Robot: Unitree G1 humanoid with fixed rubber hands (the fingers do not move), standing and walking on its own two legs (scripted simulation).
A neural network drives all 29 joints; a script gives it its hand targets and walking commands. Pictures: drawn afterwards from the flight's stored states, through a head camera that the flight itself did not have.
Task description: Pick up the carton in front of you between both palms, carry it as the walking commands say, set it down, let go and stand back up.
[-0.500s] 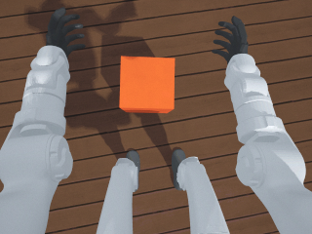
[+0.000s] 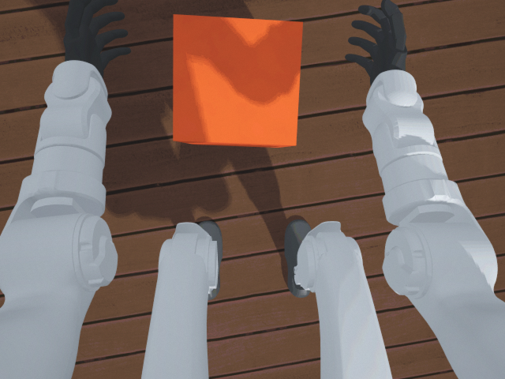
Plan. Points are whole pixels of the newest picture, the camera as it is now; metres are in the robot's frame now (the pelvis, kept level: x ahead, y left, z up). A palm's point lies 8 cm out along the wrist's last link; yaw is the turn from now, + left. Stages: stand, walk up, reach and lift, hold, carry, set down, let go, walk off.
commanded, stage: reach and lift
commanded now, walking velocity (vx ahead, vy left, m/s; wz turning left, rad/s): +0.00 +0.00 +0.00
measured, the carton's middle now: (237, 96) +0.51 +0.05 -0.39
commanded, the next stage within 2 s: none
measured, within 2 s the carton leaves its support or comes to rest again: leaves its support in 1.30 s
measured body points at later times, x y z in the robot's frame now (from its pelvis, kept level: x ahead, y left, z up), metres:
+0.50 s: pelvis -0.04 +0.00 -0.15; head +0.34 +0.03 +0.08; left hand +0.53 +0.23 -0.34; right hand +0.53 -0.14 -0.34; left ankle +0.08 +0.12 -0.48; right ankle +0.08 -0.12 -0.48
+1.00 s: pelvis -0.04 +0.00 -0.15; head +0.34 +0.03 +0.09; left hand +0.53 +0.20 -0.33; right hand +0.53 -0.11 -0.33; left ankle +0.08 +0.12 -0.48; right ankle +0.08 -0.12 -0.48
